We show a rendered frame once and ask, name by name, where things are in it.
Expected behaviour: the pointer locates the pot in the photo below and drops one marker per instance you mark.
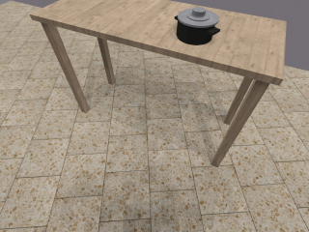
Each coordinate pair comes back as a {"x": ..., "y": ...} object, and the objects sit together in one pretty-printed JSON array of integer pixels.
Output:
[{"x": 193, "y": 35}]

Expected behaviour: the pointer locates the table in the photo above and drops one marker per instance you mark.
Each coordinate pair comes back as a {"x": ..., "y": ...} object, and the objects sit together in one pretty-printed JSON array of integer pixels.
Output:
[{"x": 248, "y": 45}]

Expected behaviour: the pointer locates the knob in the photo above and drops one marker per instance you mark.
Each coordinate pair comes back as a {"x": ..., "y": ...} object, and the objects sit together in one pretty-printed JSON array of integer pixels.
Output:
[{"x": 199, "y": 11}]

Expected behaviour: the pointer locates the lid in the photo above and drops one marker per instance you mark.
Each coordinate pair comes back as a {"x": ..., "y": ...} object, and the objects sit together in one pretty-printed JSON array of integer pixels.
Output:
[{"x": 205, "y": 21}]

